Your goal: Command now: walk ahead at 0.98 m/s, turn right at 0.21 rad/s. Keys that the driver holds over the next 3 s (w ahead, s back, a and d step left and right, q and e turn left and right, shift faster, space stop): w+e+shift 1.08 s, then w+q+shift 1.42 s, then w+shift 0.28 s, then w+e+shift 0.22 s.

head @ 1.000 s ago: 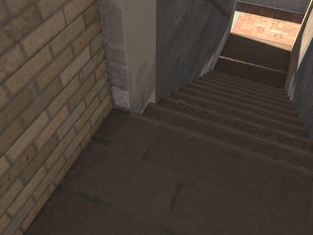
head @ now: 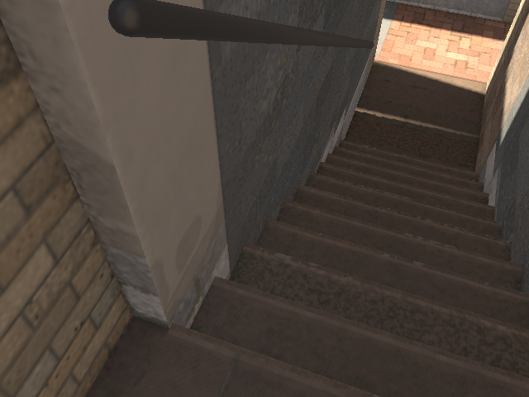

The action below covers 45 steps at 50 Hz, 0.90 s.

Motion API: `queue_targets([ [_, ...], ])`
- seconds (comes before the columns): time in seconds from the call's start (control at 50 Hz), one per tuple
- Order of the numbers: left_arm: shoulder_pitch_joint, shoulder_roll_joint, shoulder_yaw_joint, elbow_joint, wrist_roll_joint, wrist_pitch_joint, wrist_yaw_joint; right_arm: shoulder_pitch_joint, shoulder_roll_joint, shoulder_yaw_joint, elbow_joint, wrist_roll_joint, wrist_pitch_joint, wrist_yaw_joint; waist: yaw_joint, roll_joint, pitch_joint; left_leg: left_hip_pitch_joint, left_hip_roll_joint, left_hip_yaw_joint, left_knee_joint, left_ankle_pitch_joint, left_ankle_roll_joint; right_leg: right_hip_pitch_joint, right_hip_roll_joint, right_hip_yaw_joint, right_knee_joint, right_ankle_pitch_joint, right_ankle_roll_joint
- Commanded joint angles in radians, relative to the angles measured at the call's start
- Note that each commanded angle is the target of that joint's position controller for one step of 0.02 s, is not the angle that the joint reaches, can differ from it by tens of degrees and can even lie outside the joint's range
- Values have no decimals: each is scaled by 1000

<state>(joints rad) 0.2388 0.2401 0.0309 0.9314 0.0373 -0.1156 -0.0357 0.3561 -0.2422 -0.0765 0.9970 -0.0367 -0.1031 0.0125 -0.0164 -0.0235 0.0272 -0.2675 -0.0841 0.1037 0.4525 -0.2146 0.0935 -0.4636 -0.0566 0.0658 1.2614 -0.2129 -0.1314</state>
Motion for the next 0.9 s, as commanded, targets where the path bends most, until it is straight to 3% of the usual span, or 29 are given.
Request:
queue_targets([
  [0.02,22,18,-7,-60,18,22,-31,36,-43,9,-24,31,-38,-10,38,42,41,123,292,-331,-381,-117,70,-247,-83,47,-52,107,20],
  [0.1,-231,29,-14,-163,-22,41,-23,103,-27,20,-13,35,-77,4,-12,40,120,77,194,-25,-457,289,-18,-247,-25,-86,-364,351,18],
  [0.18,-337,-5,-28,-213,-11,44,-44,149,-74,28,-18,46,-93,-29,8,93,104,115,208,117,-458,707,-72,-1,47,-197,-647,551,3],
  [0.24,63,128,46,-80,-13,55,-14,-12,-158,16,-100,47,-67,-67,227,163,-127,157,239,186,-1,1330,-124,383,184,-232,-422,479,-57],
  [0.28,545,246,107,45,-2,78,-3,-299,-223,-10,-171,47,-33,-78,512,184,-167,-167,266,116,753,1357,-105,784,140,-119,-443,222,-163],
  [0.3,469,289,139,32,-43,81,10,-330,-156,-6,-210,27,-28,-53,429,-155,-45,-431,22,119,1306,129,-117,780,61,3,-612,333,-225],
  [0.32,286,309,108,-5,-9,64,-2,-203,-12,33,-287,10,-47,-70,159,-220,-21,-676,46,-10,1453,-313,-131,772,-86,262,-602,816,-278],
  [0.34,259,297,106,-75,-20,54,0,-139,-26,41,-325,10,-51,-75,120,-77,-177,-652,85,-156,1360,-296,-120,793,-171,465,-699,778,-345],
  [0.36,136,268,100,-126,-20,53,25,-90,-61,49,-348,-7,-49,-65,42,-2,-160,-569,110,-243,1163,-199,-101,595,-203,637,-887,402,-344],
  [0.38,17,228,93,-160,-12,49,43,-109,-81,34,-334,-17,-34,-64,-18,107,-12,-474,158,-266,997,-146,-112,330,-179,625,-945,343,-309],
  [0.42,-6,200,70,-172,1,41,45,-131,-59,30,-350,-20,44,-99,-74,154,26,-306,177,-222,759,-209,-152,63,-121,481,-905,457,-285],
  [0.46,42,205,65,-158,-10,43,36,-200,-14,52,-371,-25,86,-94,-50,77,-1,-101,163,-131,523,-98,-150,-93,9,329,-909,451,-238],
  [0.48,70,189,59,-153,-7,40,28,-147,20,58,-351,-14,78,-87,-42,12,-66,-12,160,-115,526,194,-124,-80,45,263,-838,507,-216],
  [0.5,73,170,60,-162,-18,55,20,-101,-22,39,-332,-11,76,-75,-52,-31,-97,17,146,-93,490,235,-101,-63,105,196,-759,453,-159],
  [0.54,324,142,42,-111,-52,43,25,-336,-80,21,-361,36,56,-62,109,38,-53,-222,134,-124,345,382,-78,199,79,272,-714,374,-119],
  [0.58,335,106,30,-107,-30,61,37,-387,-36,39,-365,24,59,-53,128,2,-22,-134,85,-105,137,477,-106,176,135,281,-615,251,-88],
  [0.6,334,92,31,-86,-34,65,34,-314,-54,28,-350,41,48,-63,136,-60,-2,-35,70,-111,73,426,-148,168,166,292,-543,225,-78],
  [0.66,203,120,27,-141,-4,89,59,-49,-95,6,-238,73,34,-58,6,-155,-99,164,137,-229,69,659,-124,217,130,347,-296,327,-58],
  [0.7,53,142,37,-177,-8,93,50,159,-157,-11,-165,52,29,-79,-135,-116,-116,347,202,-240,-11,643,-111,171,140,361,33,489,-64],
  [0.72,0,126,38,-187,-11,91,40,279,-182,-26,-129,30,43,-86,-205,-34,-74,475,219,-228,-125,658,-107,19,202,318,286,337,-51],
  [0.74,32,70,34,-181,-25,97,36,225,-192,-35,-128,2,41,-70,-176,137,59,481,303,-258,-198,701,-68,-164,304,227,522,-367,-42],
  [0.76,221,-18,15,-183,-48,105,31,98,-182,-20,-154,-19,11,-39,46,216,54,584,436,-282,161,1020,-112,-365,215,179,490,-514,-74],
  [0.78,214,10,28,-134,-38,112,47,44,-108,4,-193,-1,11,-29,2,158,-6,601,506,-305,197,1099,-49,-452,181,156,469,-532,-61],
  [0.8,157,2,33,-130,-4,117,56,109,-126,0,-176,-6,4,-23,-20,55,25,494,523,-312,176,991,-8,-478,165,113,522,-498,-50],
  [0.82,132,44,40,-129,34,109,62,111,-112,3,-183,13,-16,-28,0,-57,20,396,499,-276,157,710,-61,-462,88,121,373,-271,-35],
  [0.84,74,18,25,-165,63,113,59,127,-179,-2,-171,33,-27,-37,-3,20,63,285,558,-338,201,691,-14,-483,72,94,394,-240,-23],
  [0.86,-27,25,18,-231,52,111,53,90,-180,14,-176,66,-40,-49,-3,0,159,45,573,-326,140,532,13,-422,5,150,121,62,36],
  [0.88,-134,30,13,-229,37,101,39,99,-168,24,-142,45,-28,-44,-3,-36,224,-7,549,-297,159,426,7,-424,-3,104,-7,182,61],
  [0.9,-160,4,8,-234,34,114,25,157,-169,29,-120,56,-10,-47,-18,-28,260,1,557,-249,173,639,-38,-423,23,28,-4,133,70],
])
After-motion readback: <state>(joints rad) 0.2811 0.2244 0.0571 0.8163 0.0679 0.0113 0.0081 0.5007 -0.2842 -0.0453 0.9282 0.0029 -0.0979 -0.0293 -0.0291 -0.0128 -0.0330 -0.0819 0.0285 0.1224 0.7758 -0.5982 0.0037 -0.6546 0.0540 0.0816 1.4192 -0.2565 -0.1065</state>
